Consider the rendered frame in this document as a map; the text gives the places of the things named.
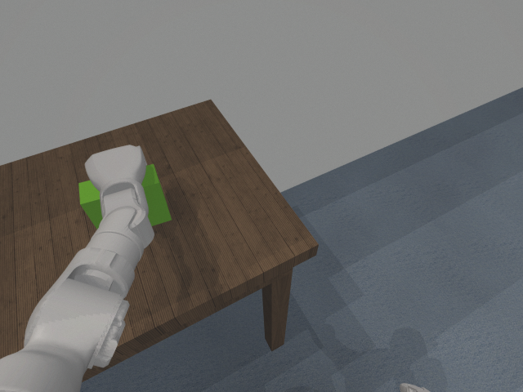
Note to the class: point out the left robot upper arm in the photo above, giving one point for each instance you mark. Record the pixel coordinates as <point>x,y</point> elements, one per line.
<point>80,327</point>

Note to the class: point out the left robot hand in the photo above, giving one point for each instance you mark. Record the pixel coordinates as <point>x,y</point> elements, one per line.
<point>123,162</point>

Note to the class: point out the table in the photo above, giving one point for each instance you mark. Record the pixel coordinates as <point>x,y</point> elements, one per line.
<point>232,232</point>

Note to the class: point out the sponge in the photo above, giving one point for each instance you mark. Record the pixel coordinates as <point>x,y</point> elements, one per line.
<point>158,208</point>

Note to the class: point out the left robot forearm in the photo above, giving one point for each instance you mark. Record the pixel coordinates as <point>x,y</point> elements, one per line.
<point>111,256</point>

